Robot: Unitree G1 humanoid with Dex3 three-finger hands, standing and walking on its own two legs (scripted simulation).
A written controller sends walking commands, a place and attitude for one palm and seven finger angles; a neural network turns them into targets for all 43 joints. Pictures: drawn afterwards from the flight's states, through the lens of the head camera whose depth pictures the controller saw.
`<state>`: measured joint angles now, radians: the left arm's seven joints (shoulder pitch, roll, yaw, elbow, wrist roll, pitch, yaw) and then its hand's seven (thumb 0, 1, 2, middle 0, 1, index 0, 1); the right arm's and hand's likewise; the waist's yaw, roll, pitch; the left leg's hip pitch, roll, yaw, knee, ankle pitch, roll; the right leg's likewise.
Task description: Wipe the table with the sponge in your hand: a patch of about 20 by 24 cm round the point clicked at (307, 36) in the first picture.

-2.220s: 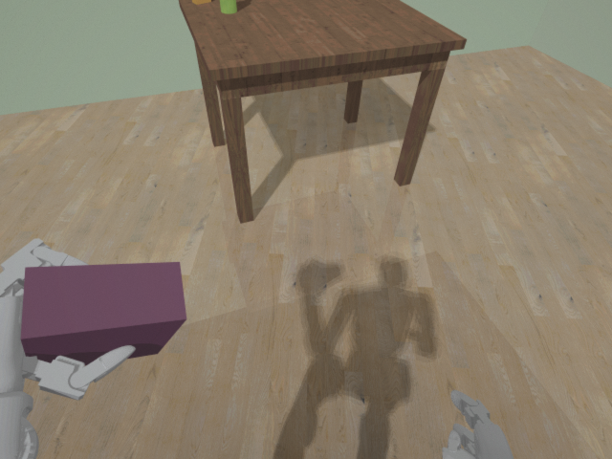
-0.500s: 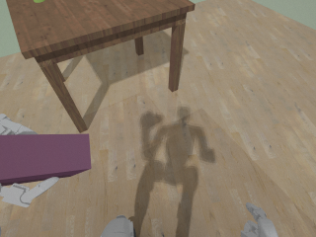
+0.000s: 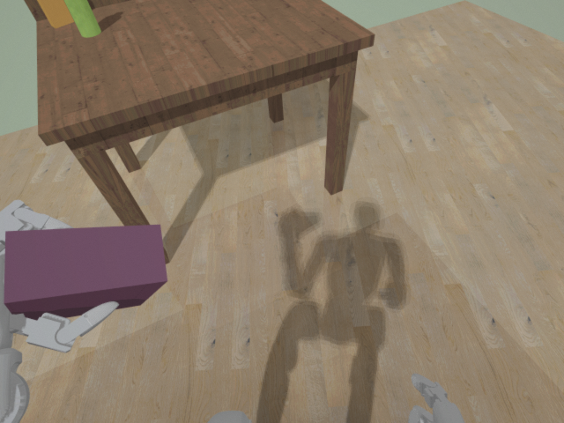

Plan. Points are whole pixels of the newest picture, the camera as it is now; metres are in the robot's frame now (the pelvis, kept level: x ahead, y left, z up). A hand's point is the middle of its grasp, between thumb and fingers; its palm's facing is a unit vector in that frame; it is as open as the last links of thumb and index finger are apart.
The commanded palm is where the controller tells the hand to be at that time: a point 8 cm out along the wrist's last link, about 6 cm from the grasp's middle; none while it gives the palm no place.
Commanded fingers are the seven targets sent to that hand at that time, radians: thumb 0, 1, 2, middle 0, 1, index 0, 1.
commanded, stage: walk to a spot facing it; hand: left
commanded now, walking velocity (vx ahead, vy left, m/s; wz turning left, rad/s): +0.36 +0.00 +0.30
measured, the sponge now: (109, 274) +0.24 +0.20 +0.16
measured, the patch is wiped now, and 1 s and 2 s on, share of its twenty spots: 0.00 0.00 0.00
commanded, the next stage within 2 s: turn to face it in 0.88 s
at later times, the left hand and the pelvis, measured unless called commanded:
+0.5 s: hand (109, 172) +0.35 +0.24 +0.20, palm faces +0.47 -0.77 -0.44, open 10.2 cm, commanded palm +0.28 +0.27 +0.19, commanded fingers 0.00 0.10 1.30 -1.20 -1.60 -1.20 -1.60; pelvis +0.16 -0.02 +0.01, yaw +6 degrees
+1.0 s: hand (114, 154) +0.39 +0.25 +0.19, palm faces +0.64 -0.61 -0.46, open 10.2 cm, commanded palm +0.31 +0.27 +0.19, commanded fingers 0.00 0.10 1.30 -1.20 -1.60 -1.20 -1.60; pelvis +0.27 -0.05 -0.01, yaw +22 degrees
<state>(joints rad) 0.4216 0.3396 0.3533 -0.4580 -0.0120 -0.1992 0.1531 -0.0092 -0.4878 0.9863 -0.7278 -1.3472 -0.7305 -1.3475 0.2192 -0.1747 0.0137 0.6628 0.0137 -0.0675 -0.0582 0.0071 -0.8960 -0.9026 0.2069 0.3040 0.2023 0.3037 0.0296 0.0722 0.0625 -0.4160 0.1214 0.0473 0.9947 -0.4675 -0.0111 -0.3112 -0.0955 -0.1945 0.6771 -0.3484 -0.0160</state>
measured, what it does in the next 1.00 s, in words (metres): walks ahead, turning left: left foot, then right foot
